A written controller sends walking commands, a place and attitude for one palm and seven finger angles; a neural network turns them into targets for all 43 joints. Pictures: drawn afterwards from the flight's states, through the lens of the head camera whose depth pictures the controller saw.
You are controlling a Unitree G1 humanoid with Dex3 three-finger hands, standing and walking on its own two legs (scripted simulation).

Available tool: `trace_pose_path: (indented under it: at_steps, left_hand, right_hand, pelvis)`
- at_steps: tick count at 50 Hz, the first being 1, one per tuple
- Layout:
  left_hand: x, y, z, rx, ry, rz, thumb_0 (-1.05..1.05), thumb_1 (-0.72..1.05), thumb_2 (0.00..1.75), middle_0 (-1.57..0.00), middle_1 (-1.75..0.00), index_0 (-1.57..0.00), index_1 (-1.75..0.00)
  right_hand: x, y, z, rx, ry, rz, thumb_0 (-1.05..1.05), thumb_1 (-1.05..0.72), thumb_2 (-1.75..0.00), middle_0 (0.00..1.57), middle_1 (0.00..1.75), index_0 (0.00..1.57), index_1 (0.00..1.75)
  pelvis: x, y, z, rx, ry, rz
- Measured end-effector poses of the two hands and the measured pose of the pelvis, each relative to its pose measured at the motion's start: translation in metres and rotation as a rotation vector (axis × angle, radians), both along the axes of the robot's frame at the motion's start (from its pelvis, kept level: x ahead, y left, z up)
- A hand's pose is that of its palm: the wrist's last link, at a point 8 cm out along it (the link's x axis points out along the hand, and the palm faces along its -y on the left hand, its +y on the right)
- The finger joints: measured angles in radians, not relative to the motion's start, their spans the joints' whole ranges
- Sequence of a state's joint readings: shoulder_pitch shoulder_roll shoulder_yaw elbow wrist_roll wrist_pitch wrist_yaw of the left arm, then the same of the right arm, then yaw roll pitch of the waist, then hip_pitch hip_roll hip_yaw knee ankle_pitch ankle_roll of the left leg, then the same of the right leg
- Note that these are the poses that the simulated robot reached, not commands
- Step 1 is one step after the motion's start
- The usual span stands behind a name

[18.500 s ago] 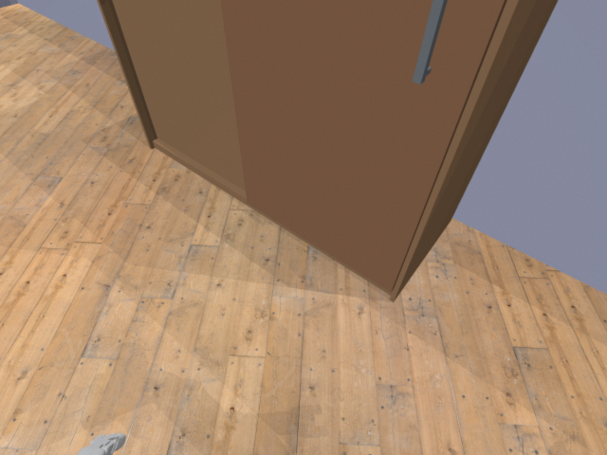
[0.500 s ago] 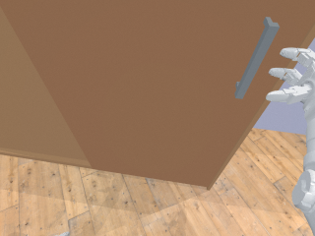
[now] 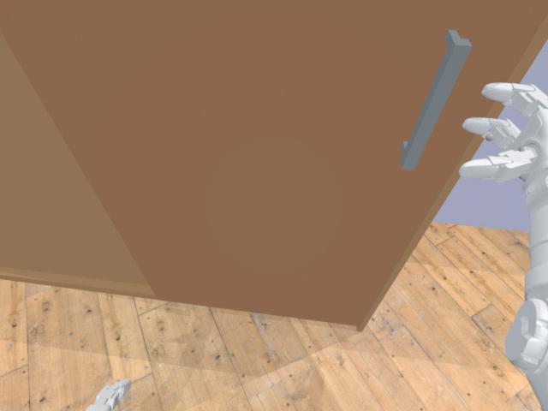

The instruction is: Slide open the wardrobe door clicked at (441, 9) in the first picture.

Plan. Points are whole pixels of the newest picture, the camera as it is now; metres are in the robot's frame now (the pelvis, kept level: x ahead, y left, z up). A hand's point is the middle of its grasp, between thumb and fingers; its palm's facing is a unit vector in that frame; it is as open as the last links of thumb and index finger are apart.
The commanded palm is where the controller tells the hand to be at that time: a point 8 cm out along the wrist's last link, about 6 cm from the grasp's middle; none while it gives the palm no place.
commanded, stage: move the hooked fingers beside the handle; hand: right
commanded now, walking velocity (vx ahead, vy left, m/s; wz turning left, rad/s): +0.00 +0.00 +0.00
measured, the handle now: (427, 106) +0.51 -0.16 +0.20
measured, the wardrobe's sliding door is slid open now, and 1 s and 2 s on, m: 0.00 0.00 0.00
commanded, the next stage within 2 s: feel for the door with the fingertips in 0.16 s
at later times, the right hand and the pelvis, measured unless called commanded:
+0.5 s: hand (478, 139) +0.44 -0.21 +0.21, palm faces +0.02 +1.00 +0.02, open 14.0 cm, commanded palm +0.42 -0.25 +0.21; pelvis +0.00 +0.00 +0.00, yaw +0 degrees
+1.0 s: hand (458, 125) +0.46 -0.19 +0.21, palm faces +0.03 +1.00 +0.01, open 14.0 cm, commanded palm +0.44 -0.24 +0.21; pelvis -0.01 +0.00 +0.00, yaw +0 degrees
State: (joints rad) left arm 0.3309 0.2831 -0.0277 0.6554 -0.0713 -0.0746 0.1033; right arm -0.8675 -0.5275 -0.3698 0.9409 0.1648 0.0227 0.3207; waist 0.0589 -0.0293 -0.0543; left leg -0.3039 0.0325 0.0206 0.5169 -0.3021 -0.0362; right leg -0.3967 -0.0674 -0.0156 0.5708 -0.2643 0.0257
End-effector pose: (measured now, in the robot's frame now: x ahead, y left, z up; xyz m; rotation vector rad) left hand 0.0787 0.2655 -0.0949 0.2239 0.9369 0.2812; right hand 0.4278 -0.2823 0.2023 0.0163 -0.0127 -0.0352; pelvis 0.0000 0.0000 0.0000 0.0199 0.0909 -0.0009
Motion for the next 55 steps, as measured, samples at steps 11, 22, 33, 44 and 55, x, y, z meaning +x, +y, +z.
trace_pose_path:
  at_steps: [11, 22, 33, 44, 55]
  left_hand:
    - [-0.004, -0.003, -0.001, -0.011, 0.005, 0.006, 0.00, 0.90, 0.90, -0.20, -0.30, -0.20, -0.30]
    - [-0.003, -0.008, -0.002, -0.020, 0.000, -0.008, 0.01, 0.90, 0.90, -0.20, -0.30, -0.20, -0.30]
    - [0.004, -0.013, -0.001, -0.040, -0.045, -0.025, 0.01, 0.90, 0.90, -0.20, -0.30, -0.20, -0.30]
    - [-0.009, -0.007, -0.004, -0.032, -0.023, -0.010, 0.00, 0.90, 0.90, -0.20, -0.30, -0.20, -0.30]
    - [-0.050, 0.008, -0.010, -0.001, 0.094, 0.042, 0.00, 0.90, 0.90, -0.20, -0.30, -0.20, -0.30]
  right_hand:
    - [-0.002, 0.001, -0.001, -0.001, -0.006, -0.002, -0.01, 0.50, -0.30, 0.30, 1.20, 0.30, 1.20]
    - [-0.009, 0.011, 0.000, 0.009, 0.003, 0.010, -0.01, 0.50, -0.30, 0.30, 1.20, 0.30, 1.20]
    - [-0.010, 0.045, 0.005, 0.014, -0.017, 0.030, -0.01, 0.50, -0.30, 0.30, 1.20, 0.30, 1.20]
    - [-0.001, 0.046, 0.007, -0.001, 0.011, -0.015, -0.01, 0.50, -0.30, 0.30, 1.20, 0.30, 1.20]
    - [0.012, 0.042, 0.007, -0.001, 0.000, 0.009, -0.01, 0.50, -0.30, 0.32, 1.21, 0.31, 1.21]
  pelvis:
    - [0.001, -0.002, 0.000, -0.001, -0.002, 0.005]
    - [-0.002, -0.003, 0.000, 0.001, -0.016, -0.003]
    - [-0.006, -0.002, 0.001, -0.003, -0.029, 0.000]
    - [-0.013, 0.003, 0.000, -0.005, -0.027, -0.002]
    - [-0.012, 0.003, -0.001, -0.002, 0.000, 0.000]
